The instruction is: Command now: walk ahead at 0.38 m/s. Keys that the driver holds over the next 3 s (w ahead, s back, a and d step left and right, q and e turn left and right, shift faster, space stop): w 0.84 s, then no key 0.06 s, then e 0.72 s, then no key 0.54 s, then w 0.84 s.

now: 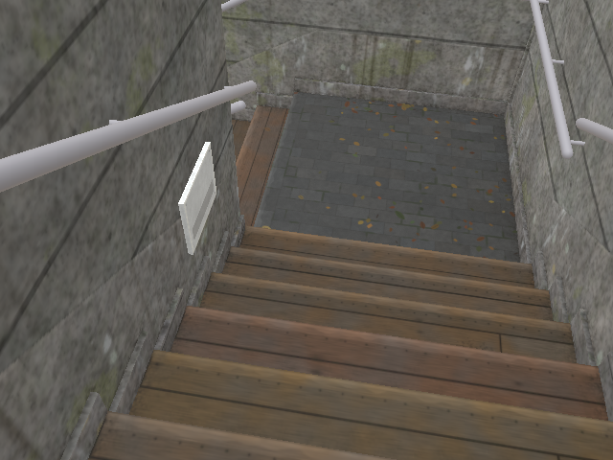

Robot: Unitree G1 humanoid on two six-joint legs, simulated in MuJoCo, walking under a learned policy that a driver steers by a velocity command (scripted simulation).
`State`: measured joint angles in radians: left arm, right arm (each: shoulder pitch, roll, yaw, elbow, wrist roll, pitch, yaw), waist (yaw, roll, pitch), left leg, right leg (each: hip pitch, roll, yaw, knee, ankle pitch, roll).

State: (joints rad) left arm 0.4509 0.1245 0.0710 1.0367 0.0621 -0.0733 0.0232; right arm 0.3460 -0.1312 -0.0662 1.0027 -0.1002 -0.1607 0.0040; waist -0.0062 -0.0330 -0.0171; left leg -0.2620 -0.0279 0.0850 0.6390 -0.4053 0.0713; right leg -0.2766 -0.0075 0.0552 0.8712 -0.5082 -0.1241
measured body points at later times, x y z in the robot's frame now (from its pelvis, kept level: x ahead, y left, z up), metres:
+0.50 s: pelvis +0.22 -0.01 -0.15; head +0.23 -0.02 +0.30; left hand +0.20 +0.23 -0.30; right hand +0.16 -0.23 -0.31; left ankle +0.16 +0.13 -0.68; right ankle +0.21 -0.09 -0.89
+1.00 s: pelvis +0.49 +0.08 -0.32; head +0.49 +0.09 +0.13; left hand +0.48 +0.32 -0.47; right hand +0.51 -0.18 -0.46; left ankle +0.51 +0.15 -1.05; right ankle +0.42 -0.07 -0.86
